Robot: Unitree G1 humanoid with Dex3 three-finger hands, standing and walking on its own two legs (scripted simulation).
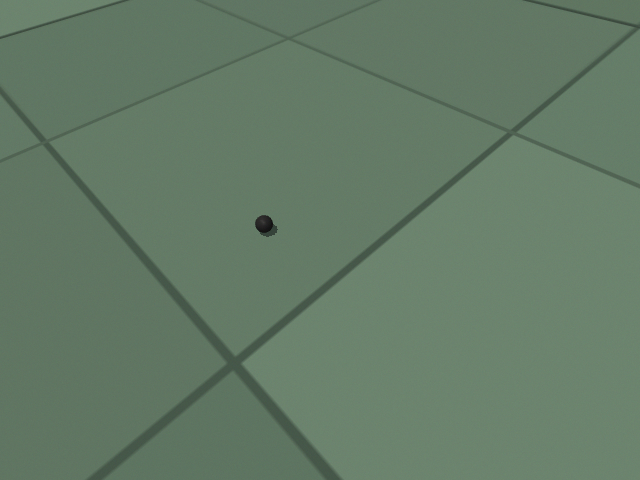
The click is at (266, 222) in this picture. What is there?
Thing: free ball
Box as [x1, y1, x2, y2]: [255, 215, 272, 232]
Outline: 261,215 256,219 255,225 259,231 265,232 271,228 272,221 268,216
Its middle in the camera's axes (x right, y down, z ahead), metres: -0.23 -0.09 +1.68
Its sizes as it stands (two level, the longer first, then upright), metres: 0.077 0.077 0.077
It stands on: the floor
